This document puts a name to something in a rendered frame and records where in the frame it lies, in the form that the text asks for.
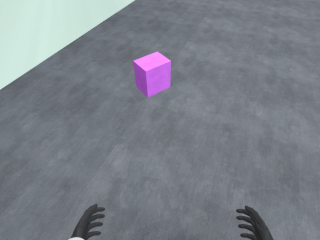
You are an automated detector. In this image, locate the carton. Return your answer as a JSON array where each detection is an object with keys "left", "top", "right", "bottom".
[{"left": 133, "top": 51, "right": 171, "bottom": 98}]

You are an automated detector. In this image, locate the right robot hand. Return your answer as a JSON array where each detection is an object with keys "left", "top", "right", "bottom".
[{"left": 236, "top": 205, "right": 274, "bottom": 240}]

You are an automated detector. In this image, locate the left robot hand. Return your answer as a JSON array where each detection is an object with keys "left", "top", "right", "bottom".
[{"left": 71, "top": 204, "right": 105, "bottom": 240}]

